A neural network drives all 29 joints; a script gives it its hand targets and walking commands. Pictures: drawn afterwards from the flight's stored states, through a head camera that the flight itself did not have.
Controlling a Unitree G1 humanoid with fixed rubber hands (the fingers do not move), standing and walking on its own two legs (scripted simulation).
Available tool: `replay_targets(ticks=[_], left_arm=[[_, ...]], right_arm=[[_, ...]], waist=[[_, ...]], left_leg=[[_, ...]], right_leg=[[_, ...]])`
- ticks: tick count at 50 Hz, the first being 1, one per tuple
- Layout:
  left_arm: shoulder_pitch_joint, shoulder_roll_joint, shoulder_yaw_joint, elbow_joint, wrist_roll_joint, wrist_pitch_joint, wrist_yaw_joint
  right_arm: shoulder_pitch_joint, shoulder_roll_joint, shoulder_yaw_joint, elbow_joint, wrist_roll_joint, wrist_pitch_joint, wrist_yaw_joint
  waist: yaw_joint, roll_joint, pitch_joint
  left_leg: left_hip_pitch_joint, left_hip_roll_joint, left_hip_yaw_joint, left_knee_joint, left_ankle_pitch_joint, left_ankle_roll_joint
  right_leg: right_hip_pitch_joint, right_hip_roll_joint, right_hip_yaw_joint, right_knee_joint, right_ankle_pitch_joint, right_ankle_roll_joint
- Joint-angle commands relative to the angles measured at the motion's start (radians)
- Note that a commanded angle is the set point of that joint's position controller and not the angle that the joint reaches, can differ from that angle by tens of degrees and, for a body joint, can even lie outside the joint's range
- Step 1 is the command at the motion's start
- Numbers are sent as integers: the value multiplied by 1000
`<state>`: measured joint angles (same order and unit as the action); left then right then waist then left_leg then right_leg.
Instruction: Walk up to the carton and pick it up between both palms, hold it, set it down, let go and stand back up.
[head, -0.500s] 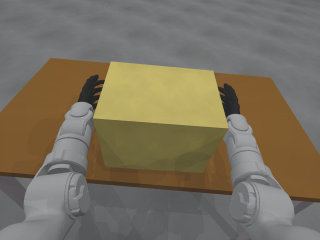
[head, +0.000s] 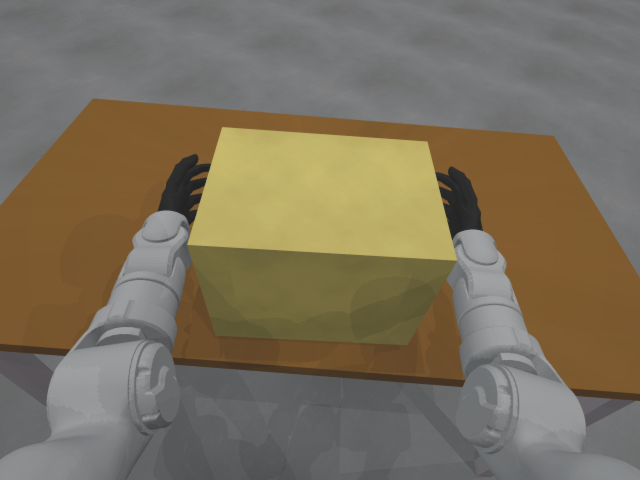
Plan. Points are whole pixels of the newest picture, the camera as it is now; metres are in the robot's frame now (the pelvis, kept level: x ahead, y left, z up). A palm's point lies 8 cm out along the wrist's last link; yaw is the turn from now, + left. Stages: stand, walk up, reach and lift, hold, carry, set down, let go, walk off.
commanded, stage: set down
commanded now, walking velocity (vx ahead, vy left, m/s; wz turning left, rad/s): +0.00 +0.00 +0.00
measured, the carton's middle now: (318, 241) +0.42 +0.00 +0.06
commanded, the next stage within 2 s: none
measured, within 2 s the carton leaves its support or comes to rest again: rests again in 0.18 s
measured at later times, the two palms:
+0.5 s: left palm (178, 224) +0.42 +0.18 +0.09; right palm (460, 238) +0.40 -0.19 +0.10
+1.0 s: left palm (178, 225) +0.42 +0.18 +0.09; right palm (460, 239) +0.40 -0.19 +0.10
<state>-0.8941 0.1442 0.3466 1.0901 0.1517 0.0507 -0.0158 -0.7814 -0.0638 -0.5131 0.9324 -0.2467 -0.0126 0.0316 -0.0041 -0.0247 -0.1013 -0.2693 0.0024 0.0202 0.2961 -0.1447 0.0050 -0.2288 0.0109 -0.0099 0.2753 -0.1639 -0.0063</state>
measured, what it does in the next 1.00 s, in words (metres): stands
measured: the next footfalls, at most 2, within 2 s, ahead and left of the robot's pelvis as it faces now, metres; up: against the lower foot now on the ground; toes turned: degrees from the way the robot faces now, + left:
none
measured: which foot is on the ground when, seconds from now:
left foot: down 0.00-1.00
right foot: down 0.00-1.00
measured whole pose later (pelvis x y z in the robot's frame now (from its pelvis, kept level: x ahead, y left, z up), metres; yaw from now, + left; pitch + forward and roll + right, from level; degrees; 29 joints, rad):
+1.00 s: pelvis -0.01 +0.00 +0.00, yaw -1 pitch +8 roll +0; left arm -0.92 0.15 0.39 1.18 0.19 -0.05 -0.03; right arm -0.80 -0.04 -0.61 0.96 -0.34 -0.09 0.05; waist 0.00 -0.02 -0.09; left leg -0.31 0.01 0.05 0.31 -0.14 0.01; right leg -0.28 0.00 -0.03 0.30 -0.16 -0.01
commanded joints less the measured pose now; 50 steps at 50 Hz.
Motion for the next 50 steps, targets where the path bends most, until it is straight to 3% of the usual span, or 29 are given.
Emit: replay_targets(ticks=[1, 2, 3, 4, 5, 6, 7, 9, 11, 12, 17, 19, 21, 24, 26, 27, 29, 34, 35, 37, 39, 40, 41, 42, 43, 44, 46, 48, 50], left_arm=[[-761, -487, -225, -194, -52, -99, -119], [-742, -491, -198, -177, -28, -108, -119], [-731, -511, -240, -197, -50, -121, -114], [-758, -496, -219, -157, -53, -119, -113], [-704, -478, -192, -127, -35, -116, -118], [-730, -493, -226, -160, -42, -119, -120], [-751, -492, -225, -130, -47, -115, -122], [-778, -489, -229, -165, -36, -141, -108], [-745, -483, -225, -138, -43, -136, -107], [-708, -501, -214, -123, -40, -141, -108], [-709, -456, -190, -85, -24, -163, -123], [-732, -474, -202, -86, -31, -168, -128], [-743, -483, -208, -108, -37, -199, -119], [-724, -452, -179, -80, -10, -172, -119], [-731, -452, -187, -57, -17, -177, -122], [-745, -436, -166, -52, -14, -184, -130], [-750, -440, -171, -64, 0, -190, -121], [-708, -434, -137, -52, 23, -200, -120], [-715, -428, -152, -70, 15, -196, -123], [-716, -437, -154, -42, 9, -197, -127], [-681, -404, -96, -29, 47, -193, -136], [-711, -425, -121, -57, 37, -191, -129], [-658, -437, -123, -36, 30, -195, -131], [-640, -437, -115, -42, 40, -190, -130], [-685, -441, -117, -49, 40, -196, -125], [-710, -438, -148, -87, 19, -207, -118], [-661, -414, -122, -46, 28, -187, -120], [-636, -413, -93, -41, 63, -174, -126], [-615, -421, -106, -41, 57, -172, -134]], right_arm=[[-770, 449, 293, -155, 4, -110, 126], [-738, 490, 304, -145, -2, -112, 126], [-725, 488, 331, -168, 18, -124, 126], [-763, 451, 310, -160, 21, -115, 126], [-744, 452, 325, -159, 19, -112, 124], [-698, 447, 301, -115, 17, -109, 122], [-716, 449, 284, -128, 4, -117, 123], [-717, 462, 283, -92, 21, -123, 133], [-694, 431, 268, -70, 5, -127, 136], [-713, 439, 308, -107, 12, -138, 137], [-662, 444, 296, -68, -24, -139, 126], [-687, 473, 270, -79, -19, -140, 128], [-698, 494, 306, -90, -25, -159, 129], [-668, 436, 265, -57, -21, -141, 133], [-680, 420, 236, -59, -34, -142, 133], [-694, 433, 242, -77, -34, -149, 133], [-649, 424, 197, -31, -79, -146, 136], [-680, 441, 219, -79, -81, -166, 134], [-645, 419, 189, -56, -94, -161, 134], [-679, 436, 210, -92, -83, -173, 122], [-624, 445, 194, -35, -86, -149, 128], [-647, 397, 171, -45, -93, -146, 131], [-643, 436, 215, -94, -99, -161, 133], [-614, 420, 183, -77, -95, -159, 136], [-646, 441, 202, -68, -114, -165, 142], [-631, 434, 176, -61, -114, -163, 138], [-602, 411, 183, -43, -96, -148, 136], [-597, 419, 163, -30, -113, -150, 150], [-593, 440, 187, -63, -113, -152, 140]], waist=[[-9, 37, -647], [6, 5, -606], [-9, 49, -665], [-9, 41, -626], [18, 39, -592], [-20, 60, -586], [-20, 37, -599], [-8, 88, -617], [-15, 78, -596], [8, 46, -625], [-7, 1, -545], [-13, 34, -569], [14, 40, -639], [17, 52, -547], [-7, 43, -515], [3, 16, -520], [-14, 48, -527], [16, 22, -592], [0, 65, -593], [-19, -1, -558], [15, 17, -472], [-9, 63, -480], [19, 15, -495], [2, 37, -508], [25, 12, -536], [-5, 43, -568], [-12, 50, -501], [14, 47, -436], [2, 11, -452]], left_leg=[[144, 8, 56, 34, 363, -65], [119, 2, 66, 39, 379, -58], [153, 3, 64, 60, 443, -67], [158, 9, 55, 57, 412, -66], [145, 8, 61, 49, 404, -65], [162, 13, 54, 48, 411, -70], [170, 20, 57, 53, 411, -72], [190, 15, 60, 67, 418, -80], [231, 28, 49, 67, 438, -84], [214, 21, 56, 71, 465, -74], [117, 13, 69, 48, 381, -54], [114, 9, 79, 28, 288, -51], [98, 13, 69, 48, 370, -57], [115, 16, 66, 29, 312, -54], [116, 21, 68, 21, 273, -51], [127, 22, 72, 16, 254, -40], [145, 24, 76, 30, 293, -60], [138, 20, 75, 40, 335, -51], [129, 19, 70, 36, 356, -58], [113, 10, 72, 28, 305, -38], [89, 7, 93, 7, 226, -28], [112, 19, 73, -10, 205, -41], [117, 22, 77, 11, 269, -34], [147, 19, 77, 17, 284, -42], [171, 28, 86, 15, 316, -46], [187, 35, 72, 38, 338, -53], [205, 33, 67, 42, 327, -48], [184, 30, 84, 26, 318, -50], [151, 25, 79, 23, 297, -39]], right_leg=[[319, -10, -49, 107, 612, 62], [349, -15, -46, 120, 667, 73], [349, -4, -44, 128, 698, 65], [297, -6, -49, 119, 633, 62], [305, -8, -52, 109, 630, 59], [291, -2, -56, 106, 620, 49], [257, 0, -68, 98, 575, 53], [251, -2, -59, 109, 558, 45], [188, 9, -77, 83, 481, 35], [212, 3, -66, 86, 571, 36], [283, -10, -57, 109, 599, 55], [263, -9, -52, 96, 524, 51], [288, -22, -43, 119, 602, 54], [247, -15, -56, 87, 459, 40], [214, -15, -65, 84, 419, 45], [224, -20, -56, 83, 431, 48], [196, -9, -73, 71, 376, 32], [219, -24, -61, 93, 501, 51], [233, -23, -70, 85, 472, 43], [226, -23, -65, 90, 508, 60], [256, -35, -57, 85, 432, 64], [204, -31, -60, 78, 369, 53], [211, -27, -61, 93, 429, 61], [189, -19, -71, 67, 383, 47], [171, -11, -83, 72, 373, 53], [159, -11, -77, 78, 388, 43], [141, -13, -75, 61, 355, 43], [151, -15, -75, 58, 321, 41], [187, -19, -69, 69, 397, 58]])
